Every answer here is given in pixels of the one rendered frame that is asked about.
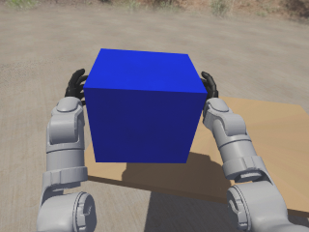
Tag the left robot upper arm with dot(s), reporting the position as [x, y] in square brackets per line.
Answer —
[71, 212]

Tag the right robot upper arm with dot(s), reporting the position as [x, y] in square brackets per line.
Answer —
[258, 207]

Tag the carton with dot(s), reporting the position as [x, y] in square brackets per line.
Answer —
[143, 106]

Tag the table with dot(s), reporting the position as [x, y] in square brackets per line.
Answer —
[279, 133]

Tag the left robot forearm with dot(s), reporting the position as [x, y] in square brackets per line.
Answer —
[64, 145]

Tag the robot left hand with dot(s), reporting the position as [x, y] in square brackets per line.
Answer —
[75, 86]

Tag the robot right hand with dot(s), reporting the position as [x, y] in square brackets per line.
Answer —
[210, 86]

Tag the right robot forearm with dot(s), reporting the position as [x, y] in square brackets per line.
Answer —
[240, 160]

